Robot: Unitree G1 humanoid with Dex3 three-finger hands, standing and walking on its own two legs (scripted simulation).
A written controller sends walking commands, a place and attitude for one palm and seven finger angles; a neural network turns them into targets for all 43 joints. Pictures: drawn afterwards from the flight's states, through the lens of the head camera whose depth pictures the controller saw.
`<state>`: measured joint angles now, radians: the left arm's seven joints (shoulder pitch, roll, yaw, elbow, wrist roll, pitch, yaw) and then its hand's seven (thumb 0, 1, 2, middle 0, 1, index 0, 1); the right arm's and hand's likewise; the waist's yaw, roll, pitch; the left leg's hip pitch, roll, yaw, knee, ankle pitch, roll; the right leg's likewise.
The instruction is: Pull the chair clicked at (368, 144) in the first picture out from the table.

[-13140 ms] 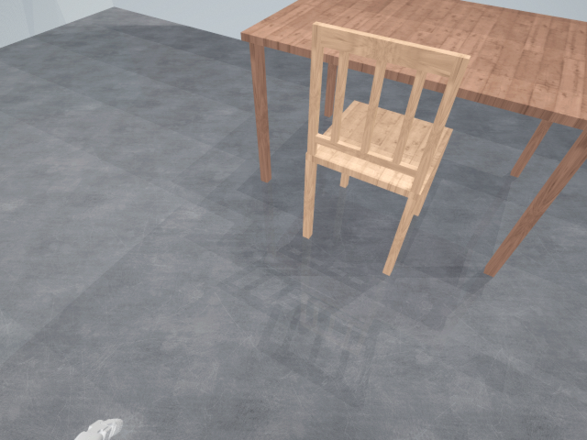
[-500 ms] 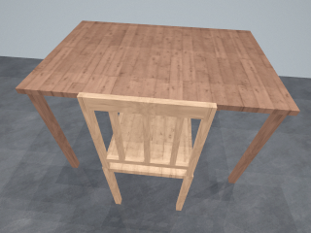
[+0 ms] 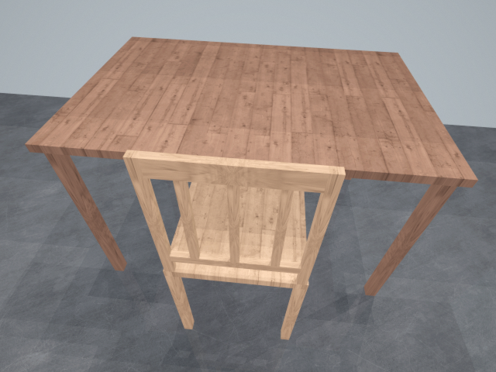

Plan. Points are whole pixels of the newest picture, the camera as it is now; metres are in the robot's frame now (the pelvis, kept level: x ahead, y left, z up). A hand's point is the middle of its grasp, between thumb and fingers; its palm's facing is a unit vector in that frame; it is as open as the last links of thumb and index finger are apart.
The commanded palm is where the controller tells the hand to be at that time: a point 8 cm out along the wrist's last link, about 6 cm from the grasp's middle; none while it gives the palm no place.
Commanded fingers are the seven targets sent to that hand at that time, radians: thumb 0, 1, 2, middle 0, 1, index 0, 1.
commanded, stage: look again from close up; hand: left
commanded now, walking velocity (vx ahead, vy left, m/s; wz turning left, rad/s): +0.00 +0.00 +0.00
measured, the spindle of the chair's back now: (234, 226) +0.44 +0.06 -0.08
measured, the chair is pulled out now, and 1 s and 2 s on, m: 0.00 0.00 0.00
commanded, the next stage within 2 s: raise the hand toward the chair's back in 0.64 s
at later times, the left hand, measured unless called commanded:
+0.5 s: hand out of the picture -0.05 +0.15 -0.18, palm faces +0.06 -0.99 -0.15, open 7.4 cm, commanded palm none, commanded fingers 0.00 0.90 0.90 -0.20 -0.30 -0.20 -0.30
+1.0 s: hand (155, 334) +0.19 +0.16 -0.03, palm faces +0.10 -0.99 -0.10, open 7.9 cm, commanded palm +0.10 +0.21 -0.07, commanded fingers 0.00 0.57 0.76 -0.17 -0.25 -0.17 -0.25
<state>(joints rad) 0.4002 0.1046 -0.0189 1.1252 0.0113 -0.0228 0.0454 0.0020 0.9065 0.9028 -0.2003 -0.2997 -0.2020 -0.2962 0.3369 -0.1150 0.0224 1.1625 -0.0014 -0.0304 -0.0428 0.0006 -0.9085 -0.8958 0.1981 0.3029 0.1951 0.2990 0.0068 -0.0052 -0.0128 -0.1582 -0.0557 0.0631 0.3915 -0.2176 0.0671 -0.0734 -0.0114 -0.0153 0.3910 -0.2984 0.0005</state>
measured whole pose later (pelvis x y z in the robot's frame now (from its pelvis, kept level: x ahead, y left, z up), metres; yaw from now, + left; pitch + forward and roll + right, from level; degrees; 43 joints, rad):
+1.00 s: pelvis -0.04 -0.01 -0.03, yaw +3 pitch +5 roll +0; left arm 0.26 0.21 0.00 0.21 -0.16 -0.21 0.00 0.04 0.84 0.85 -0.18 -0.28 -0.18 -0.27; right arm 0.26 -0.32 0.00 0.77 0.01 -0.30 -0.04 0.02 -0.92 -0.90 0.20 0.30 0.20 0.30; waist -0.04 0.04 -0.06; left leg -0.52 -0.05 0.02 0.70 -0.28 0.06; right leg -0.42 -0.02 -0.07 0.72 -0.39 -0.01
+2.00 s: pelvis -0.05 -0.02 -0.08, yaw +2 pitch +14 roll -3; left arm 0.37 0.25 0.16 0.00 -0.27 -0.41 -0.26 -0.01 -0.37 0.36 -0.08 -0.10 -0.08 -0.10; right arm 0.19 -0.24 -0.02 0.57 0.03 -0.23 -0.07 0.01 -0.91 -0.90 0.20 0.30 0.20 0.30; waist -0.02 0.03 -0.13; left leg -0.90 0.01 -0.01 1.11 -0.45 0.04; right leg -0.77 0.03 -0.10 1.07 -0.54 -0.04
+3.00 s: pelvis -0.05 -0.01 -0.08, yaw +2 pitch +13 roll -4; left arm 0.27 0.29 0.21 0.12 -0.28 -0.36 -0.33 -0.01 -0.50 0.30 -0.06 -0.08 -0.07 -0.08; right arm 0.23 -0.26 0.04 0.55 0.03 -0.23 -0.05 0.01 -0.90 -0.90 0.20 0.30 0.20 0.30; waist -0.02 0.05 -0.11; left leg -0.87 0.00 -0.01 1.07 -0.43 0.05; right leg -0.73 0.03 -0.11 1.02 -0.52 -0.03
